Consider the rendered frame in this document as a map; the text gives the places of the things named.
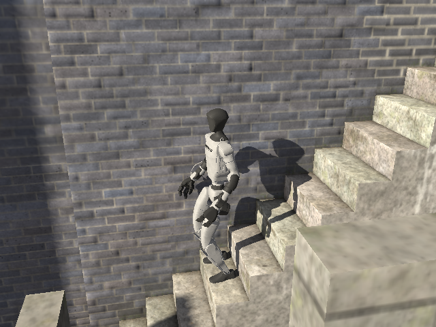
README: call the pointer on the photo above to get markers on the stairs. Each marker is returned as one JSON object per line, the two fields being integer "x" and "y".
{"x": 385, "y": 168}

